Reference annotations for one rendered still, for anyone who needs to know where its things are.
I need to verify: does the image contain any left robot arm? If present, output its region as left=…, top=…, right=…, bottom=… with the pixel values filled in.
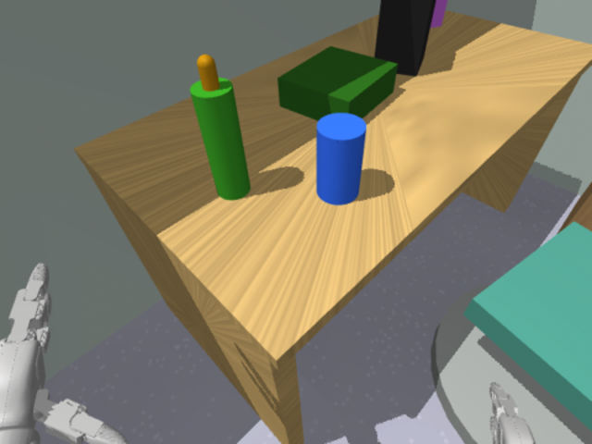
left=0, top=425, right=41, bottom=444

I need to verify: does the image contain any right robot hand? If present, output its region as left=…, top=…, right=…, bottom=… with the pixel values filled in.
left=489, top=382, right=536, bottom=444

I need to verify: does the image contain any office chair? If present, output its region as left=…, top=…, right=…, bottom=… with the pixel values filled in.
left=431, top=222, right=592, bottom=444

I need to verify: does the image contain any left robot hand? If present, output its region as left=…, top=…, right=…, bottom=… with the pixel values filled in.
left=0, top=263, right=128, bottom=444

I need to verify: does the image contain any desk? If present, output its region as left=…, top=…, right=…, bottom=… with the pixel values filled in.
left=73, top=10, right=592, bottom=444

